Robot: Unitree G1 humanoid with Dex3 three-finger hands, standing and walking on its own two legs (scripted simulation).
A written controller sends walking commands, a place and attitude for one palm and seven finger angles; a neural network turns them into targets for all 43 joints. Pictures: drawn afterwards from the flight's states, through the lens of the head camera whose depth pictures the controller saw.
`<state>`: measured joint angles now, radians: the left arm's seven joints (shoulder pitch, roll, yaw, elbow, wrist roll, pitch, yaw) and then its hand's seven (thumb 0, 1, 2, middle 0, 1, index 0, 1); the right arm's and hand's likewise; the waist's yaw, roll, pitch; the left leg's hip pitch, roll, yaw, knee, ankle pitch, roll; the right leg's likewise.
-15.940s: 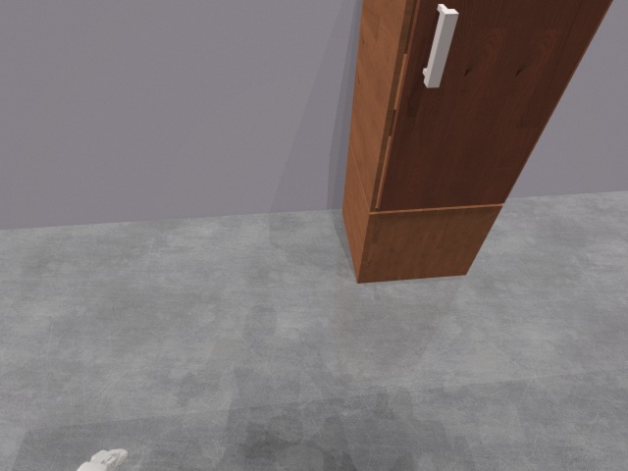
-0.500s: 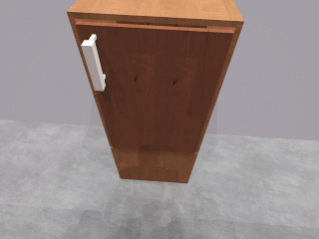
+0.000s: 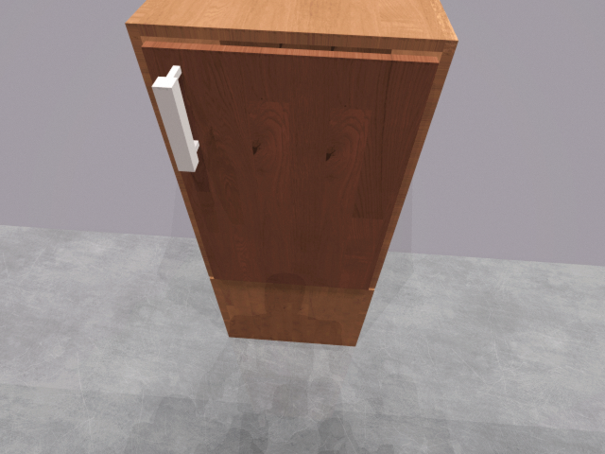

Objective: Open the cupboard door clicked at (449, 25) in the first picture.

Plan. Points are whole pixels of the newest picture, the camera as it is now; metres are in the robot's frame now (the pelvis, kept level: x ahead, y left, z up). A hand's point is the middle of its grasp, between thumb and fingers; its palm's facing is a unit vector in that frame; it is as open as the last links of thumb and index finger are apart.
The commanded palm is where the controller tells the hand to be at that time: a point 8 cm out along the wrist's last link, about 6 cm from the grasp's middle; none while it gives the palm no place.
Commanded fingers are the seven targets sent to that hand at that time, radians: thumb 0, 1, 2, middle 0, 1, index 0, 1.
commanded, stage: look again from close up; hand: left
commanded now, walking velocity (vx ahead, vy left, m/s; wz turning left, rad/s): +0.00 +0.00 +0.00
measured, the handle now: (182, 120) +0.53 +0.23 +0.15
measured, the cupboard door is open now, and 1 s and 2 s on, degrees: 0 0 0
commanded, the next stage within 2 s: raise the hand with hooked fingers in 0.20 s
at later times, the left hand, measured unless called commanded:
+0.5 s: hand (141, 398) +0.18 +0.22 -0.01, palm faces +0.26 -0.96 -0.15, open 7.6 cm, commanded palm +0.11 +0.27 -0.04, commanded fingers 0.00 0.64 0.79 -0.22 -0.47 -0.22 -0.47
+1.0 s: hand (109, 392) +0.18 +0.24 +0.03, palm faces -0.02 -1.00 -0.05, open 10.3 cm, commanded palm +0.14 +0.29 +0.04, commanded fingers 0.00 0.06 0.54 -0.26 -0.84 -0.26 -0.84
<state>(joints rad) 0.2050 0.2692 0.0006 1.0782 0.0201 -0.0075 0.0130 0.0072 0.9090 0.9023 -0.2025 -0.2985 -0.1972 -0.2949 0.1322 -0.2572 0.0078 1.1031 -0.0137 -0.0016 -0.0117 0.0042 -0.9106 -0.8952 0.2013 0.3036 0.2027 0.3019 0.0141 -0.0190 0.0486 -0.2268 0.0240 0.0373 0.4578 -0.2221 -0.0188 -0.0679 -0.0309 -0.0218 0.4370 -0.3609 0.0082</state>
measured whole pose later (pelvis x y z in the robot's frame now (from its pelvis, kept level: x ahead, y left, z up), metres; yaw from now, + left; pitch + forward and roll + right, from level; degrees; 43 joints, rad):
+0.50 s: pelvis -0.02 -0.01 -0.02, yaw +1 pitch +4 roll +1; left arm 0.36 0.19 0.21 0.22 -0.17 -0.30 -0.07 0.01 0.84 0.87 -0.21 -0.34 -0.20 -0.34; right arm 0.22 -0.21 -0.05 0.78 0.01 -0.23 -0.06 0.01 -0.91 -0.90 0.20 0.30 0.20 0.30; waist -0.01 0.01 -0.05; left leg -0.45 0.02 0.02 0.63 -0.26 -0.03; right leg -0.31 -0.05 -0.06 0.68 -0.46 0.00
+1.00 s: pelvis -0.06 +0.00 -0.04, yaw +1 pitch +5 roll -2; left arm 0.21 0.35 0.33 0.17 -0.36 -0.27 -0.45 0.01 0.28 0.64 -0.25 -0.70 -0.24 -0.69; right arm 0.27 -0.24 0.03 0.63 0.04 -0.27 -0.12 0.01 -0.91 -0.90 0.20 0.30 0.21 0.30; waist 0.00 0.03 -0.06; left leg -0.65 0.07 -0.02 0.86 -0.31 -0.02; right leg -0.47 0.00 -0.07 0.85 -0.47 -0.01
